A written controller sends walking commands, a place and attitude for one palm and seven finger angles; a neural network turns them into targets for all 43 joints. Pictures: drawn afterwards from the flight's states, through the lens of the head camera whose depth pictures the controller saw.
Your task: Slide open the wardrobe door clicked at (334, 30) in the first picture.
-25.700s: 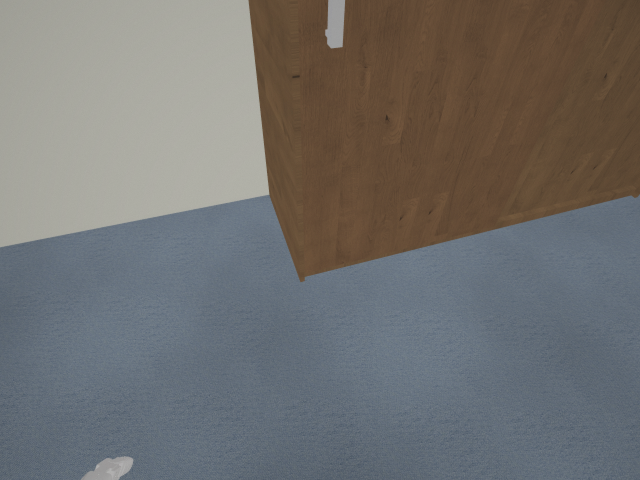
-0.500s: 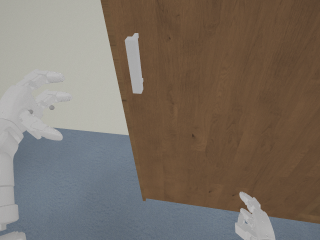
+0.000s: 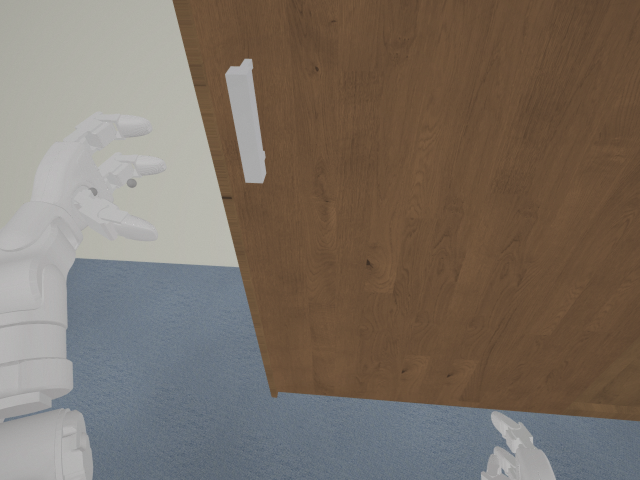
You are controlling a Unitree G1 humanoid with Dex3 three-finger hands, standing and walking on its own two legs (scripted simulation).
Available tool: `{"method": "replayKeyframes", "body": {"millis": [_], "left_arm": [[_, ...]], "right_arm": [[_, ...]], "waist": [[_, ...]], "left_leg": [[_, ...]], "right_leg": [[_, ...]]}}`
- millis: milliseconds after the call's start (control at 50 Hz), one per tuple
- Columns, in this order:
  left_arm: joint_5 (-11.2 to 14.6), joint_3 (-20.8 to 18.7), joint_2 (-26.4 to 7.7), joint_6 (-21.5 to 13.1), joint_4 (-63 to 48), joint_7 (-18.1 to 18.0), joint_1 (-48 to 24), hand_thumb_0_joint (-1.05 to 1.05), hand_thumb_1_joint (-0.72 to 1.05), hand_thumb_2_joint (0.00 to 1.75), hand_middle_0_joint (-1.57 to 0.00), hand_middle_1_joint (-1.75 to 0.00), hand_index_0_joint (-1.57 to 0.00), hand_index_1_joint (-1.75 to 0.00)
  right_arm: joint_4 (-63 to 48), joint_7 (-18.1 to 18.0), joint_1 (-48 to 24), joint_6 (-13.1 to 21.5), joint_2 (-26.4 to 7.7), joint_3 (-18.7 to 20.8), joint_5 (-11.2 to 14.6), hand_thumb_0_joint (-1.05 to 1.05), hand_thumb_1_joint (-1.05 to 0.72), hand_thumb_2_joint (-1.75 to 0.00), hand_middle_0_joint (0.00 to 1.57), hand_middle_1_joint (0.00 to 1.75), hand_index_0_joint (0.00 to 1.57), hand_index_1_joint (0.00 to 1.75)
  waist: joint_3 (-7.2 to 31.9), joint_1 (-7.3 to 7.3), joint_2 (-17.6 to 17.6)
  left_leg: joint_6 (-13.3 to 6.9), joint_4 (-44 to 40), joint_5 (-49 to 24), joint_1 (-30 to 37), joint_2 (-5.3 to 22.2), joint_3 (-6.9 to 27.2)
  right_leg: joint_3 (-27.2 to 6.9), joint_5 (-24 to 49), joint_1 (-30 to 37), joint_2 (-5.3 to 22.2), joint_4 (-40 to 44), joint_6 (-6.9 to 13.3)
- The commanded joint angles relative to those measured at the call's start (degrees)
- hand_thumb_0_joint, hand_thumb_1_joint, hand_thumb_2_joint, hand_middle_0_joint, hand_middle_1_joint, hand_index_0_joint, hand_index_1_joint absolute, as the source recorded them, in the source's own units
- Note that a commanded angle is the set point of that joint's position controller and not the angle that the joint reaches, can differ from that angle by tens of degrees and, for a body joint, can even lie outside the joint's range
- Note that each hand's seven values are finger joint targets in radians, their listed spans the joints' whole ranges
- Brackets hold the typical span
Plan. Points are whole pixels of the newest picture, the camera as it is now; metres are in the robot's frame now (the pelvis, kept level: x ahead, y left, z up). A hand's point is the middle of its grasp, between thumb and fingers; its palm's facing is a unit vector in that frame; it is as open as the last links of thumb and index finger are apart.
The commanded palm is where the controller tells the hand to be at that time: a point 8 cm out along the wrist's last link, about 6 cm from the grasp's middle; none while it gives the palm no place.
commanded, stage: move the hooked fingers beside the handle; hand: left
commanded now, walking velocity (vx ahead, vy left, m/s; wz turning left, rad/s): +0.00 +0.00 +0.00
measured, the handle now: (251, 122) +0.53 +0.14 +0.22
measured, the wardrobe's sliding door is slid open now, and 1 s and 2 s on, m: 0.00 0.00 0.00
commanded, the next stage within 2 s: none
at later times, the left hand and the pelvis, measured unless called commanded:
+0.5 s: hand (165, 156) +0.41 +0.22 +0.23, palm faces +0.03 -1.00 -0.03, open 14.0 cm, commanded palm +0.39 +0.27 +0.23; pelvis +0.01 +0.00 +0.00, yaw -1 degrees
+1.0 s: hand (191, 134) +0.46 +0.21 +0.23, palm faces +0.02 -1.00 +0.00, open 14.0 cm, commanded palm +0.44 +0.27 +0.22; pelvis +0.01 +0.00 +0.00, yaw -2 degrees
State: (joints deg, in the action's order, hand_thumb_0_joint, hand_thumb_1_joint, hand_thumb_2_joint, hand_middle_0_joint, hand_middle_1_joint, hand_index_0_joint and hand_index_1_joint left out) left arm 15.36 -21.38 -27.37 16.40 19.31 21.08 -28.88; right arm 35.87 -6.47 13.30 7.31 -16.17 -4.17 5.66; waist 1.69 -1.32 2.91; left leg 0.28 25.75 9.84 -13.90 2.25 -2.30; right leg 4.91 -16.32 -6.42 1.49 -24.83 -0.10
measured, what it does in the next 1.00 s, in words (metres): stands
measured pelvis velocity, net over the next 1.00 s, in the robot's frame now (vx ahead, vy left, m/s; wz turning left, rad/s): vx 0.01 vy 0.00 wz -0.03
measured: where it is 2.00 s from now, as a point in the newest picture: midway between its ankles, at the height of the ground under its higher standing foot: outside the picture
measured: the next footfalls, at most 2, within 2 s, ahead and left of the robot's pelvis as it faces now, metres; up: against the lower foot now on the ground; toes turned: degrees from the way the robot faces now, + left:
none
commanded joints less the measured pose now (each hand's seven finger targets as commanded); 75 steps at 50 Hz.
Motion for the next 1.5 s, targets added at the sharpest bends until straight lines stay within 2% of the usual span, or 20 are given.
{"method": "replayKeyframes", "body": {"millis": [0, 40, 100, 200, 280, 340, 460, 480, 540, 660, 700, 840, 900, 1080, 1140, 1180, 1220, 1260, 1380, 1480], "left_arm": [[0.1, -5.4, -18.3, -3.5, -7.3, -1.6, -26.7, 0.0, -0.5, 0.3, -0.3, -1.2, -0.3, -1.2], [-0.7, -2.9, -16.3, -3.3, -7.1, -2.0, -29.3, 0.0, -0.5, 0.3, -0.3, -1.2, -0.3, -1.2], [-0.6, -1.1, -14.9, -4.2, -5.3, -2.3, -31.5, 0.0, -0.5, 0.3, -0.3, -1.2, -0.3, -1.2], [-0.6, -2.3, -16.0, -6.4, -4.1, -2.3, -33.2, 0.0, -0.5, 0.3, -0.3, -1.2, -0.3, -1.2], [-1.2, -2.0, -16.1, -6.2, 2.1, -2.8, -33.7, 0.0, -0.5, 0.3, -0.3, -1.2, -0.3, -1.2], [-2.1, -2.5, -16.9, -6.5, 1.9, -3.5, -35.7, 0.0, -0.5, 0.3, -0.3, -1.2, -0.3, -1.2], [-2.2, -1.3, -15.7, -8.8, 1.2, -3.5, -38.8, 0.0, -0.5, 0.3, -0.3, -1.2, -0.3, -1.2], [-2.1, -2.0, -16.8, -9.3, 2.2, -3.6, -38.2, 0.0, -0.5, 0.3, -0.3, -1.2, -0.3, -1.2], [-2.3, -0.2, -14.8, -8.9, 4.2, -3.1, -40.1, 0.0, -0.5, 0.3, -0.3, -1.2, -0.3, -1.2], [-3.1, 0.1, -15.3, -8.7, 10.7, -4.3, -43.8, 0.0, -0.5, 0.3, -0.3, -1.2, -0.3, -1.2], [-3.3, -0.2, -16.0, -10.1, 9.5, -4.9, -45.7, 0.0, -0.5, 0.3, -0.3, -1.2, -0.3, -1.2], [-4.4, 0.7, -15.6, -13.6, 16.9, -5.6, -52.4, 0.0, -0.5, 0.3, -0.3, -1.2, -0.3, -1.2], [-5.0, -3.0, -20.2, -14.1, 20.4, -5.3, -48.0, 0.0, -0.5, 0.3, -0.3, -1.2, -0.3, -1.2], [-3.6, -1.8, -18.6, -15.6, 16.3, -3.0, -45.0, 0.0, -0.5, 0.3, -0.3, -1.2, -0.3, -1.2], [-3.8, -3.1, -20.5, -15.2, 15.5, -2.9, -48.4, 0.0, -0.5, 0.3, -0.3, -1.2, -0.3, -1.2], [-3.6, -2.4, -20.2, -15.4, 15.6, -3.0, -49.2, 0.0, -0.5, 0.3, -0.3, -1.2, -0.3, -1.2], [-4.3, -1.0, -18.7, -15.7, 13.1, -3.3, -51.3, 0.0, -0.5, 0.3, -0.3, -1.2, -0.3, -1.2], [-4.3, -0.1, -17.0, -15.5, 12.4, -3.5, -50.2, 0.0, -0.5, 0.3, -0.3, -1.2, -0.3, -1.2], [-2.8, -0.2, -15.5, -12.7, 17.5, -3.4, -44.4, 0.0, -0.5, 0.3, -0.3, -1.2, -0.3, -1.2], [-4.0, -1.4, -17.3, -12.8, 14.4, -5.2, -44.6, 0.0, -0.5, 0.3, -0.3, -1.2, -0.3, -1.2]], "right_arm": [[-8.5, -0.5, -7.3, 3.2, -7.0, 2.9, 0.0, 0.0, -0.9, -0.9, 0.2, 0.3, 0.2, 0.3], [-8.6, -0.4, -7.1, 3.0, -6.9, 3.0, 0.0, 0.0, -0.9, -0.9, 0.2, 0.3, 0.2, 0.3], [-8.3, -0.6, -6.3, 2.9, -7.0, 3.2, 0.0, 0.0, -0.9, -0.9, 0.2, 0.3, 0.2, 0.3], [-8.0, -0.5, -5.3, 2.7, -7.2, 3.5, -0.3, 0.0, -0.9, -0.9, 0.2, 0.3, 0.2, 0.3], [-6.9, -0.6, -4.0, 2.0, -7.5, 3.8, -0.2, 0.0, -0.9, -0.9, 0.2, 0.3, 0.2, 0.3], [-7.2, -0.3, -3.6, 1.7, -7.5, 3.9, -0.4, 0.0, -0.9, -0.9, 0.2, 0.3, 0.2, 0.3], [-7.1, -0.2, -2.6, 1.3, -7.5, 4.3, -0.6, 0.0, -0.9, -0.9, 0.2, 0.3, 0.2, 0.3], [-6.8, -0.2, -2.0, 1.1, -7.8, 4.4, -0.6, 0.0, -0.9, -0.9, 0.2, 0.3, 0.2, 0.3], [-6.3, -0.3, -1.7, 0.9, -7.9, 4.6, -0.4, 0.0, -0.9, -0.9, 0.2, 0.3, 0.2, 0.3], [-5.0, -0.3, 0.0, 0.1, -8.2, 4.9, -0.5, 0.0, -0.9, -0.9, 0.2, 0.3, 0.2, 0.3], [-5.0, -0.3, 0.4, 0.1, -8.3, 5.1, -0.7, 0.0, -0.9, -0.9, 0.2, 0.3, 0.2, 0.3], [-3.3, -0.3, 3.1, -0.1, -8.5, 5.2, -1.1, 0.0, -0.9, -0.9, 0.2, 0.3, 0.2, 0.3], [-3.5, -0.2, 3.8, -0.8, -8.9, 5.2, -1.2, 0.0, -0.9, -0.9, 0.2, 0.3, 0.2, 0.3], [-5.4, -0.2, 4.2, -1.6, -9.0, 5.9, -0.8, 0.0, -0.9, -0.9, 0.2, 0.3, 0.2, 0.3], [-4.7, -0.3, 4.4, -1.5, -9.2, 5.9, -0.7, 0.0, -0.9, -0.9, 0.2, 0.3, 0.2, 0.3], [-4.3, -0.4, 4.8, -1.5, -9.2, 5.9, -0.7, 0.0, -0.9, -0.9, 0.2, 0.3, 0.2, 0.3], [-4.4, -0.2, 4.3, -0.9, -9.0, 5.8, -0.8, 0.0, -0.9, -0.9, 0.2, 0.3, 0.2, 0.3], [-4.4, 0.0, 4.5, -0.6, -8.9, 5.9, -0.9, 0.0, -0.9, -0.9, 0.2, 0.3, 0.2, 0.3], [-4.5, 0.1, 4.4, -1.0, -9.1, 5.8, -0.8, 0.0, -0.9, -0.9, 0.2, 0.3, 0.2, 0.3], [-5.7, 0.4, 3.6, -1.4, -8.8, 5.7, -0.9, 0.0, -0.9, -0.9, 0.2, 0.3, 0.2, 0.3]], "waist": [[12.0, 0.41, 0.9], [12.4, 0.94, 2.5], [12.6, 1.77, 0.4], [15.6, 1.55, -0.3], [12.8, 1.73, -2.4], [14.7, 1.51, 0.0], [16.7, 2.33, 1.1], [17.0, 2.38, -1.8], [15.5, 2.93, 0.7], [13.6, 3.65, -0.9], [16.2, 3.46, -0.4], [16.8, 4.83, -0.8], [17.7, 3.2, -1.1], [18.1, 3.64, -3.1], [16.8, 4.2, -0.2], [16.3, 4.66, -1.1], [18.0, 4.74, 3.6], [19.0, 4.82, 5.0], [16.5, 3.96, -2.7], [17.3, 3.16, -1.7]], "left_leg": [[-2.3, -2.0, -5.9, 12.0, -2.2, 3.0], [-2.2, -2.1, -5.7, 12.7, -2.2, 3.1], [-2.4, -2.0, -5.3, 12.6, -2.0, 3.3], [-2.6, -1.2, -8.5, 14.0, -2.0, 3.1], [-2.7, -1.3, -7.0, 11.7, -1.9, 2.6], [-2.5, -1.2, -8.6, 12.1, -2.0, 2.8], [-2.6, -0.4, -11.2, 13.9, -1.9, 2.6], [-2.8, -0.1, -11.8, 13.5, -1.7, 2.5], [-2.7, -0.2, -11.2, 13.6, -1.8, 2.3], [-2.7, -0.2, -8.7, 11.4, -1.8, 2.5], [-2.9, 0.3, -10.3, 12.4, -1.8, 2.5], [-2.8, 0.8, -9.8, 12.0, -1.7, 2.4], [-2.9, 0.8, -10.7, 9.9, -1.8, 2.0], [-3.3, 1.4, -12.0, 10.3, -1.4, 1.3], [-3.2, 1.3, -10.6, 10.9, -1.4, 1.6], [-3.2, 1.3, -9.2, 10.3, -1.4, 1.6], [-2.9, 1.5, -10.5, 12.7, -1.4, 2.2], [-2.5, 1.7, -12.0, 14.5, -1.3, 2.8], [-2.8, 1.3, -10.3, 10.5, -1.3, 2.4], [-2.8, 1.4, -11.0, 10.3, -1.3, 2.2]], "right_leg": [[-1.7, 11.7, -6.6, -1.8, 4.6, 1.0], [-1.6, 11.2, -7.2, -1.8, 4.6, 1.1], [-1.6, 11.0, -7.5, -2.0, 4.8, 1.0], [-1.8, 14.9, -6.1, -2.0, 4.0, 1.2], [-1.8, 13.6, -7.1, -2.0, 4.3, 1.0], [-2.0, 15.5, -6.3, -1.8, 3.6, 1.1], [-2.1, 18.4, -5.9, -2.0, 3.1, 1.2], [-1.8, 18.8, -5.2, -2.1, 3.1, 1.2], [-2.0, 18.7, -7.0, -2.1, 3.0, 1.2], [-2.1, 16.0, -9.0, -2.1, 3.3, 1.1], [-2.3, 17.4, -7.7, -2.0, 2.9, 1.2], [-2.5, 17.2, -9.0, -2.1, 2.6, 1.0], [-2.7, 19.2, -6.3, -1.8, 1.9, 1.0], [-2.4, 20.6, -5.7, -2.2, 1.7, 0.8], [-2.7, 18.9, -8.4, -2.4, 2.3, 0.8], [-2.5, 16.8, -8.4, -2.4, 2.6, 0.8], [-2.6, 17.2, -9.7, -2.4, 2.2, 1.1], [-2.1, 17.2, -10.5, -2.6, 2.1, 1.3], [-1.5, 17.0, -8.7, -2.6, 2.1, 1.2], [-1.9, 17.4, -7.9, -2.3, 1.7, 1.2]]}}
